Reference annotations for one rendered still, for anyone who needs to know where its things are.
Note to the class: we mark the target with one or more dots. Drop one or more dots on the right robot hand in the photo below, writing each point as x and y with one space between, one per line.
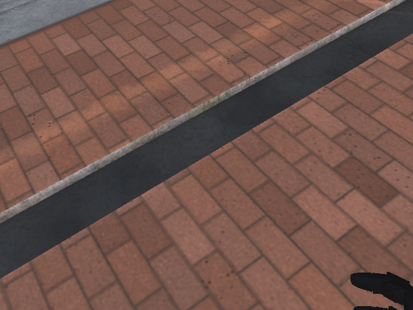
389 285

